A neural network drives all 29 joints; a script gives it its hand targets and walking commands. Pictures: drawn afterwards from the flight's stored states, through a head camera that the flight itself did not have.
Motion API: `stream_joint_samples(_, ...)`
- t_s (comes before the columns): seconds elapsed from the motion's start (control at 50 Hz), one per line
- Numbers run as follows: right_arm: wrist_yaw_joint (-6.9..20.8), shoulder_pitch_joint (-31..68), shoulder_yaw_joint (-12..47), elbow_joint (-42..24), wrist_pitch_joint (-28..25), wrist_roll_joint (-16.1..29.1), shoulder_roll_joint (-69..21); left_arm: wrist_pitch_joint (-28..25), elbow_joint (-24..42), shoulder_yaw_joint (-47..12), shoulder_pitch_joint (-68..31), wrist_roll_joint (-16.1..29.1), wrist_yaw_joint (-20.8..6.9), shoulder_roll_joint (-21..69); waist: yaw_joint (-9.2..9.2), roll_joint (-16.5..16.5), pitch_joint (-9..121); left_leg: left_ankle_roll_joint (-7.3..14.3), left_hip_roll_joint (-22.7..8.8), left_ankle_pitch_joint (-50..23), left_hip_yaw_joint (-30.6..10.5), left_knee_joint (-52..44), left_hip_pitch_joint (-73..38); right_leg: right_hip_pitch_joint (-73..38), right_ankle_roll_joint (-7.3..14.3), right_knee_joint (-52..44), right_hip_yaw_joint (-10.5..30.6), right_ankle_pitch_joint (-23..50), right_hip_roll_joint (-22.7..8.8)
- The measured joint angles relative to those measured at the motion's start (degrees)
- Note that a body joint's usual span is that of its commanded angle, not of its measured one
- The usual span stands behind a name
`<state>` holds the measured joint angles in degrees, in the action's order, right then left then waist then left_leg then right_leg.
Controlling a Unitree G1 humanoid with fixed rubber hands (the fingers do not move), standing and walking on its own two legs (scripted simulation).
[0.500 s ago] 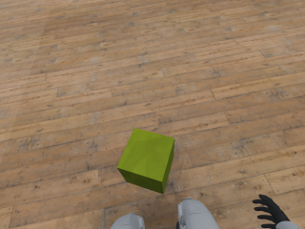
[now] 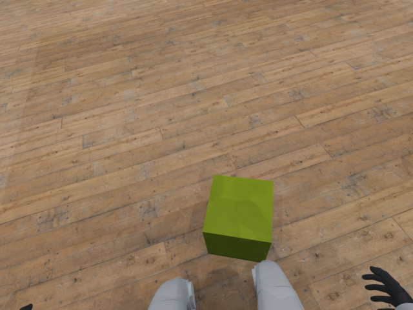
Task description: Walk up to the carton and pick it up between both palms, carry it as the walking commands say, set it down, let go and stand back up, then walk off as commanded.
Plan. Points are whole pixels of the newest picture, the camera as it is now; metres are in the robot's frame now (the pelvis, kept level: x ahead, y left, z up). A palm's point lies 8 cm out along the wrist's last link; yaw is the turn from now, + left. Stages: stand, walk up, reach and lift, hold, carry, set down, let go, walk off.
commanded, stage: walk up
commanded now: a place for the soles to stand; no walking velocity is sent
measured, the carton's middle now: (239, 219) +0.50 -0.10 -0.55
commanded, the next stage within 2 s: none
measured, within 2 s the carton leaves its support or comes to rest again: neither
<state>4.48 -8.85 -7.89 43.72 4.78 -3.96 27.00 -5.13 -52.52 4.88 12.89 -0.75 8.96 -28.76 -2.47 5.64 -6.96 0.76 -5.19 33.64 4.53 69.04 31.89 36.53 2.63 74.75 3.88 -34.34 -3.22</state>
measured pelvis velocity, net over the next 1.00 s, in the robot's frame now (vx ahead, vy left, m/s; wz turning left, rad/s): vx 0.00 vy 0.10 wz -0.36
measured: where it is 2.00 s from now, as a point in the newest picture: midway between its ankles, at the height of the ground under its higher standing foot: outside the picture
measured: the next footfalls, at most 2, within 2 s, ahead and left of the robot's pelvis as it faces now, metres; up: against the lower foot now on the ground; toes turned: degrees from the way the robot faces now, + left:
right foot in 0.10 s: +0.08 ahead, -0.07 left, +0.00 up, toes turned -7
right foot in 0.86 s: +0.02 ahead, -0.05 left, +0.00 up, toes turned -18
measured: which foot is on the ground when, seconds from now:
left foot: down 0.00-1.00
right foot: up 0.00-0.08, down 0.10-0.26, up 0.28-0.84, down 0.86-1.00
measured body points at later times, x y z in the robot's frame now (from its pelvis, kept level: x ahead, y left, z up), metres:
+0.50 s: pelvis +0.00 +0.12 +0.06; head +0.04 +0.14 +0.51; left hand +0.17 +0.43 -0.07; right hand +0.01 -0.23 -0.02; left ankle +0.04 +0.15 -0.65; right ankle +0.02 -0.06 -0.59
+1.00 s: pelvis +0.00 +0.10 +0.07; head +0.01 +0.08 +0.52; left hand +0.19 +0.40 -0.02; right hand -0.06 -0.23 -0.05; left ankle +0.04 +0.19 -0.62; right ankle -0.05 +0.00 -0.65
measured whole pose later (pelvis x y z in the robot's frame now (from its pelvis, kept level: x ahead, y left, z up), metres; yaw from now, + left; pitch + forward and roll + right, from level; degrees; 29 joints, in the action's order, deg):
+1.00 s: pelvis +0.00 +0.10 +0.07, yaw -20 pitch -3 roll +0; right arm 1.0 -12.9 -6.5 57.3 -0.8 -1.2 22.8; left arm -0.8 -56.1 4.5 10.5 -1.7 1.2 -24.6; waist 0.0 2.1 -4.5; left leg -1.5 -2.3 28.2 5.9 52.3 21.3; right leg 13.4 1.7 38.6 -2.2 -22.6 -1.1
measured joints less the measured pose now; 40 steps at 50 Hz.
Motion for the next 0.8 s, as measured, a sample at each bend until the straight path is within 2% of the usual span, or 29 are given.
stream_joint_samples(0.04,-0.45,-0.04,0.89,0.57,0.06,0.08,-1.83,-0.27,-0.61,0.07,0.33,0.37,-0.67,-0.26,-0.23,-0.88,0.19,1.23,-0.02,-0.47,2.25,-1.71,-0.84,-0.95,0.18,-1.68,-4.56,2.64,1.17)
stream_joint_samples(0.08,-0.93,-0.4,1.54,1.12,-0.23,0.65,-2.82,-0.49,-0.91,0.06,0.73,0.25,-1.64,0.11,-0.14,-0.97,0.59,2.24,-0.32,-0.75,4.11,-3.1,-1.42,-4.1,0.61,-8.47,-8.24,3.85,2.89)
stream_joint_samples(0.12,-1.51,-0.78,1.95,2.11,-0.71,1.64,-2.77,-1.0,-0.61,-0.07,0.59,-0.57,-2.69,1.33,0.0,0.73,0.33,2.98,-1.31,-0.62,4.41,-3.37,-1.65,-6.38,0.57,-13.52,-8.98,4.83,4.94)
stream_joint_samples(0.14,-1.89,-1.03,2.14,2.78,-0.99,2.12,-3.0,-1.27,0.0,-0.23,0.46,-0.98,-3.16,1.76,0.09,1.18,0.07,2.77,-1.15,-1.23,3.65,-3.39,-1.7,-6.75,-0.04,-14.15,-8.97,5.54,5.17)
stream_joint_samples(0.2,-2.92,-1.14,2.84,5.11,-1.74,2.81,-4.08,-1.12,1.35,-0.92,-0.03,-1.05,-4.04,1.88,1.82,-0.58,0.55,1.12,1.36,1.69,-0.09,-4.31,-2.03,-6.65,-1.03,-14.75,-6.79,6.71,4.32)
stream_joint_samples(0.22,-3.0,-0.85,2.76,5.69,-2.19,2.93,-4.26,-0.79,1.48,-1.22,-0.35,-0.94,-4.15,1.9,2.03,-1.36,0.59,0.58,1.61,-0.13,0.29,-5.26,-2.45,-6.68,-1.4,-14.87,-6.02,6.92,3.72)
stream_joint_samples(0.26,-3.13,-0.5,2.47,6.44,-3.77,2.87,-4.29,0.16,1.2,-1.78,-1.31,-0.41,-4.49,2.4,2.09,-3.15,0.46,2.55,2.91,-4.31,2.66,-7.78,-3.91,-6.84,-1.99,-14.87,-3.87,7.35,2.32)
stream_joint_samples(0.32,-3.73,-0.34,2.59,6.97,-5.99,2.62,-3.3,1.75,0.04,-2.68,-2.14,0.0,-4.97,4.19,1.54,-2.65,0.82,5.22,2.69,-3.81,4.1,-9.92,-5.37,-5.81,-1.22,-12.32,0.07,5.56,4.98)
stream_joint_samples(0.4,-4.88,-0.37,2.21,7.94,-7.26,2.44,-4.43,3.04,-1.87,-2.12,-3.8,0.56,-5.67,3.46,1.23,-5.75,-0.42,5.27,2.77,-6.58,6.91,-16.25,-9.27,-4.15,-0.78,-8.05,2.77,9.74,5.61)
stream_joint_samples(0.46,-5.45,-1.18,1.92,8.68,-7.19,2.32,-4.97,3.67,-2.79,-1.59,-4.24,0.88,-5.91,2.87,0.78,-7.7,-0.9,5.24,3.33,-9.37,8.38,-21.91,-11.95,-4.14,-1.27,-8.62,2.86,13.22,4.57)
stream_joint_samples(0.6,-6.27,-2.78,1.18,9.78,-6.74,2.01,-5.24,5.28,-4.83,-1.12,-3.93,0.94,-6.45,2.69,0.05,-8.76,-1.32,6.03,3.73,-13.88,11.83,-30.99,-16.15,-8.11,-2.06,-17.62,2.0,16.03,2.51)
stream_joint_samples(0.72,-6.28,-3.28,1.01,10.6,-6.04,1.82,-5.36,6.61,-5.56,-1.16,-4.82,0.52,-6.87,3.38,-0.95,-7.82,-0.99,6.43,3.6,-14.89,14.3,-32.74,-16.98,-12.89,-1.51,-23.14,-0.67,12.91,1.72)
stream_joint_samples(0.8,-5.73,-3.1,0.77,11.44,-5.9,1.66,-5.29,7.09,-5.34,-0.76,-4.87,-0.23,-7.85,3.76,-1.21,-7.22,0.32,5.73,3.37,-14.62,16.25,-32.55,-16.83,-16.46,-0.34,-25.78,-2.13,7.4,1.02)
